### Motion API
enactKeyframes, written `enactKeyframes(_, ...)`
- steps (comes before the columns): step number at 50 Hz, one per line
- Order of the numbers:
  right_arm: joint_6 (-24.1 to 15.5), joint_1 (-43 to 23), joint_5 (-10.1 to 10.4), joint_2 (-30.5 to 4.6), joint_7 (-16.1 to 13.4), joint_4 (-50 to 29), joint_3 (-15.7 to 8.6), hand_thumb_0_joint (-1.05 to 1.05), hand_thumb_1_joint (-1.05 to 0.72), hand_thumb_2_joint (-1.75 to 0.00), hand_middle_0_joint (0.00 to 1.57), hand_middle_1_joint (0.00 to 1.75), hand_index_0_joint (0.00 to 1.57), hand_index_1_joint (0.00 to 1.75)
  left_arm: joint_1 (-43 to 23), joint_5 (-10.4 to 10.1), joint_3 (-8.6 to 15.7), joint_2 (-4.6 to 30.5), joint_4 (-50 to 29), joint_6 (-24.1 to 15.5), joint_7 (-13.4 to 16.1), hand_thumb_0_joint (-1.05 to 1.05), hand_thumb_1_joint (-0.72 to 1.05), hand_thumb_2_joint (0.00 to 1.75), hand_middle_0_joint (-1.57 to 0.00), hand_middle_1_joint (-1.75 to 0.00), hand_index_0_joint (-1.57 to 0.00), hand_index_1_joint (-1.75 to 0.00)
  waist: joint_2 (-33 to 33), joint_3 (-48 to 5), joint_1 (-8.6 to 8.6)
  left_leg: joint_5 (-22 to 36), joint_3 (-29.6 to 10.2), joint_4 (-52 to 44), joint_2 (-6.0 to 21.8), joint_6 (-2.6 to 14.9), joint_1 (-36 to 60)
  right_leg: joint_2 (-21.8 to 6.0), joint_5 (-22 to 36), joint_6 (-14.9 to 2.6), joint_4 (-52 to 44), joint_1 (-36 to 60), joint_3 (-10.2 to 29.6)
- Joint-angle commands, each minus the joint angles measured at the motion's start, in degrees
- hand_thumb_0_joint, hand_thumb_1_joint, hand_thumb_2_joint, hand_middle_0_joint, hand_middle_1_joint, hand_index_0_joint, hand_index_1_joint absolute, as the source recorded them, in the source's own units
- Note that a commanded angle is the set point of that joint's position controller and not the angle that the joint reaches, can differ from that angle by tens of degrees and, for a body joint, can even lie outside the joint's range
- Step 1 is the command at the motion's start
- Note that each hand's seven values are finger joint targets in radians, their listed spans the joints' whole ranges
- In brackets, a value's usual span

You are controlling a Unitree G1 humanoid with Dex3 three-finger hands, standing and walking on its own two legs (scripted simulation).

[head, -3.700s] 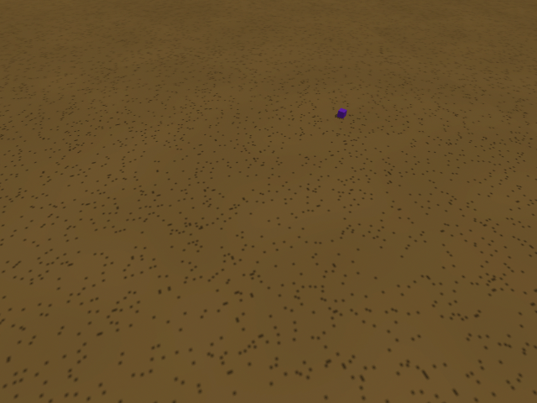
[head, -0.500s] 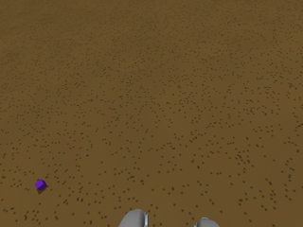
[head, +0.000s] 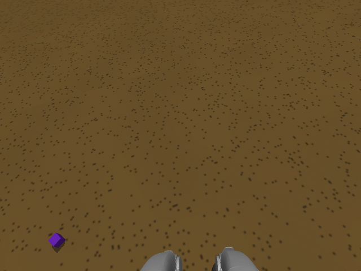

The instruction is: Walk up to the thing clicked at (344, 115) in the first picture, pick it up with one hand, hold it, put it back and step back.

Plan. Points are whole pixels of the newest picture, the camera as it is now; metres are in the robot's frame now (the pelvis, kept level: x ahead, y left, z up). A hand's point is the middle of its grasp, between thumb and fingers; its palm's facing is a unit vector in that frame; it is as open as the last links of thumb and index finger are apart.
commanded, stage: walk up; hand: left
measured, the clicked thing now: (56, 240) +0.35 +0.71 -0.70
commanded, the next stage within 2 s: none
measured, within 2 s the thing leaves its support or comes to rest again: neither
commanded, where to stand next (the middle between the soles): -0.08 +0.65 m, yaw -22 degrees
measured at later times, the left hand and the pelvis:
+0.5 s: hand out of the picture +0.06 +0.56 -0.11, palm faces -0.13 -0.80 -0.58, open 7.4 cm; pelvis -0.05 +0.24 +0.00, yaw -6 degrees
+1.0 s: hand out of the picture +0.00 +0.83 -0.12, palm faces -0.16 -0.75 -0.64, open 7.4 cm; pelvis -0.13 +0.51 -0.02, yaw -12 degrees
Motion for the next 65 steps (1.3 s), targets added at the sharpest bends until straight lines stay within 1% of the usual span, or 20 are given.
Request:
enactKeyframes(1, -1.1, -3.9, 0.2, -14.0, -0.8, -7.0, -4.9, 0.0, -0.9, -0.9, 0.2, 0.3, 0.2, 0.3, 4.7, -0.8, 6.7, 19.5, -4.4, -0.8, 3.1, 0.0, 0.9, 0.9, -0.2, -0.3, -0.2, -0.3, -0.5, -9.6, 3.42, 1.6, -14.5, 20.2, 7.0, -1.9, -14.4, -26.6, -0.4, -15.26, -22.6, 12.1, 37.5)
enactKeyframes(5, -0.7, 0.1, 0.4, -11.9, 1.7, -4.2, -4.7, 0.0, -0.9, -0.9, 0.2, 0.3, 0.2, 0.3, -0.7, 1.3, 7.6, 21.1, -4.6, -0.3, 1.6, 0.0, 0.9, 0.9, -0.2, -0.3, -0.2, -0.3, -13.0, -7.9, 0.57, 6.3, -8.5, 11.1, 5.8, -0.44, -3.9, -15.5, -11.3, -7.9, -19.4, -1.8, 20.7)
enactKeyframes(12, -1.3, 3.3, 1.0, -11.2, 1.8, -2.7, -5.1, 0.0, -0.9, -0.9, 0.2, 0.3, 0.2, 0.3, 0.2, 1.4, 8.2, 23.3, -3.4, 0.3, 0.6, 0.0, 0.9, 0.9, -0.2, -0.3, -0.2, -0.3, -14.4, -11.4, 0.47, 2.3, 0.2, -16.5, 2.2, 1.12, 8.9, -13.6, -6.9, -6.04, -11.3, -4.6, 19.3)
enactKeyframes(13, -1.8, 7.8, 0.3, -12.6, 1.6, -1.4, -5.8, 0.0, -0.9, -0.9, 0.2, 0.3, 0.2, 0.3, -0.3, 1.4, 7.2, 20.4, -3.4, 0.7, 0.8, 0.0, 0.9, 0.9, -0.2, -0.3, -0.2, -0.3, -8.0, -13.1, -2.26, 1.7, -2.5, -23.2, 1.7, 2.09, 16.1, -8.9, -8.4, -2.73, -0.6, -10.0, 14.2)
enactKeyframes(15, -2.6, 3.4, 0.5, -22.8, 0.1, -3.2, -7.3, 0.0, -0.9, -0.9, 0.2, 0.3, 0.2, 0.3, -5.7, 0.1, 5.3, 14.8, -4.3, 0.6, 2.6, 0.0, 0.9, 0.9, -0.2, -0.3, -0.2, -0.3, 16.9, -7.1, -5.09, 4.3, -35.0, -41.7, 19.2, 11.43, 9.8, 4.3, -19.2, 1.25, 24.4, -23.7, 8.4)
enactKeyframes(23, -2.5, -6.2, -0.1, -12.1, -1.1, -6.6, -3.6, 0.0, -0.9, -0.9, 0.2, 0.3, 0.2, 0.3, 5.6, -2.2, 4.7, 12.7, 1.7, 0.4, 0.6, 0.0, 0.9, 0.9, -0.2, -0.3, -0.2, -0.3, 7.8, -7.9, 1.58, 33.7, -15.4, -27.7, 13.7, 12.56, 9.9, -2.5, -8.1, 1.59, 9.7, -2.5, 2.9)
enactKeyframes(25, -1.4, -8.9, 0.2, -11.1, -0.7, -7.9, -2.7, 0.0, -0.9, -0.9, 0.2, 0.3, 0.2, 0.3, 12.0, -1.8, 5.1, 12.9, 2.9, 0.0, 1.1, 0.0, 0.9, 0.9, -0.2, -0.3, -0.2, -0.3, 2.8, -8.9, 5.95, 35.0, -9.3, -18.9, 9.6, 7.96, 2.8, -2.9, 3.7, 0.11, -9.2, 13.4, 4.1)
enactKeyframes(26, -1.2, -7.0, 1.0, -8.8, -0.7, -7.7, -2.0, 0.0, -0.9, -0.9, 0.2, 0.3, 0.2, 0.3, 15.7, -0.7, 6.1, 15.1, 3.0, -0.2, 1.8, 0.0, 0.9, 0.9, -0.2, -0.3, -0.2, -0.3, -2.8, -11.4, 8.18, 31.3, -7.2, -9.4, 7.1, 5.05, -1.9, -5.2, 5.8, -0.12, -16.5, 22.6, 10.6)
enactKeyframes(27, -1.4, -2.4, 1.5, -5.9, -0.5, -7.8, -1.2, 0.0, -0.9, -0.9, 0.2, 0.3, 0.2, 0.3, 14.6, 0.6, 7.4, 20.1, 0.6, -0.4, 2.3, 0.0, 0.9, 0.9, -0.2, -0.3, -0.2, -0.3, -14.8, -13.2, 6.56, 0.8, -5.5, 0.4, 2.3, 0.27, -16.3, -18.8, 12.9, -4.72, -17.6, 34.0, 32.2)
enactKeyframes(29, 0.0, -1.9, 0.8, -11.5, -1.8, -7.5, -3.2, 0.0, -0.9, -0.9, 0.2, 0.3, 0.2, 0.3, 7.5, -0.2, 7.6, 22.4, -3.2, -0.1, 2.8, 0.0, 0.9, 0.9, -0.2, -0.3, -0.2, -0.3, -6.6, -13.8, 4.49, -6.3, -13.0, 15.5, 4.2, 0.11, -15.0, -31.9, 9.9, -15.16, -22.6, 20.5, 47.3)
enactKeyframes(36, 0.4, -0.7, 0.8, -11.5, 0.8, -4.3, -4.7, 0.0, -0.9, -0.9, 0.2, 0.3, 0.2, 0.3, 1.0, 1.1, 7.5, 20.6, -4.5, 0.0, 1.4, 0.0, 0.9, 0.9, -0.2, -0.3, -0.2, -0.3, -12.6, -8.0, 1.99, 6.9, -7.6, 14.7, 4.6, -0.95, -5.0, -14.7, -13.1, -7.17, -19.2, 0.7, 23.0)
enactKeyframes(41, 0.4, -2.7, 1.5, -11.4, 1.3, -4.3, -4.8, 0.0, -0.9, -0.9, 0.2, 0.3, 0.2, 0.3, 3.2, 2.3, 8.7, 23.7, -3.3, 0.6, 1.0, 0.0, 0.9, 0.9, -0.2, -0.3, -0.2, -0.3, -17.7, -9.5, 4.78, -5.4, -3.0, -4.3, 3.9, 0.28, 0.6, -15.1, -12.9, -7.6, -17.8, 0.1, 24.6)
enactKeyframes(43, 0.0, 5.9, 1.4, -11.5, 1.2, -1.4, -5.5, 0.0, -0.9, -0.9, 0.2, 0.3, 0.2, 0.3, -1.6, 1.6, 8.3, 23.4, -3.7, 1.2, 1.0, 0.0, 0.9, 0.9, -0.2, -0.3, -0.2, -0.3, -16.5, -12.5, -0.28, -0.2, -0.3, -16.5, 2.2, 1.54, 13.1, -13.8, -10.4, -3.96, -13.7, -5.8, 20.5)
enactKeyframes(44, -0.4, 10.6, 0.5, -12.7, 1.1, 0.3, -6.2, 0.0, -0.9, -0.9, 0.2, 0.3, 0.2, 0.3, -1.3, 1.5, 7.4, 19.6, -3.1, 1.8, 1.2, 0.0, 0.9, 0.9, -0.2, -0.3, -0.2, -0.3, -7.4, -12.8, -2.87, 0.2, -3.1, -23.2, 1.8, 2.31, 18.6, -8.2, -12.4, -1.02, -1.2, -12.0, 14.8)
enactKeyframes(46, -1.2, 2.9, 1.0, -22.9, -0.2, -2.1, -7.2, 0.0, -0.9, -0.9, 0.2, 0.3, 0.2, 0.3, -8.5, 0.5, 5.5, 15.2, -4.4, 1.6, 3.3, 0.0, 0.9, 0.9, -0.2, -0.3, -0.2, -0.3, 16.8, -2.4, -4.8, -4.6, -38.0, -45.7, 19.8, 10.9, 2.7, 4.2, -18.3, 1.76, 25.4, -23.6, 10.3)
enactKeyframes(52, -2.5, -8.2, 0.7, -13.2, -1.4, -4.9, -4.4, 0.0, -0.9, -0.9, 0.2, 0.3, 0.2, 0.3, 3.0, -1.8, 5.9, 15.4, 4.3, 2.0, 1.0, 0.0, 0.9, 0.9, -0.2, -0.3, -0.2, -0.3, 6.6, -3.9, 1.88, 15.1, -18.3, -34.2, 11.8, 7.62, 7.6, 0.4, -8.2, 2.3, 25.4, -10.1, 7.4)
enactKeyframes(59, -0.6, -5.5, 0.9, -9.0, -0.6, -6.2, -2.9, 0.0, -0.9, -0.9, 0.2, 0.3, 0.2, 0.3, 12.8, -1.4, 5.7, 13.3, 3.5, 1.1, 1.8, 0.0, 0.9, 0.9, -0.2, -0.3, -0.2, -0.3, -1.2, -10.9, 6.89, 33.5, -10.7, -19.3, 9.6, 3.94, 6.9, -4.1, 5.6, 0.48, -16.6, 18.6, 7.7)
enactKeyframes(61, -0.4, 2.2, 0.8, -5.9, -0.6, -5.4, -2.4, 0.0, -0.9, -0.9, 0.2, 0.3, 0.2, 0.3, 7.4, 0.3, 7.5, 19.3, -1.0, 0.8, 2.3, 0.0, 0.9, 0.9, -0.2, -0.3, -0.2, -0.3, -15.0, -12.4, 3.74, -4.9, -7.6, 3.0, 2.1, -4.46, -15.9, -26.9, 16.3, -9.98, -17.8, 32.3, 38.6)
enactKeyframes(62, 0.4, -1.4, 0.1, -10.7, -1.7, -6.6, -3.9, 0.0, -0.9, -0.9, 0.2, 0.3, 0.2, 0.3, 4.1, 0.3, 8.0, 22.1, -2.7, 0.9, 3.1, 0.0, 0.9, 0.9, -0.2, -0.3, -0.2, -0.3, -13.2, -13.2, 5.2, -8.0, -14.5, 12.8, 3.6, -2.25, -13.8, -34.7, 15.7, -17.84, -21.5, 20.3, 48.6)
enactKeyframes(65, 0.1, -1.7, 1.1, -11.7, -0.9, -4.2, -5.3, 0.0, -0.9, -0.9, 0.2, 0.3, 0.2, 0.3, -1.4, 0.0, 6.7, 18.0, -2.9, -0.1, 3.2, 0.0, 0.9, 0.9, -0.2, -0.3, -0.2, -0.3, -4.5, -7.4, 2.1, 3.7, -15.7, 20.7, 1.7, -1.9, -7.6, -22.2, 6.3, -11.42, -19.4, 6.7, 29.8)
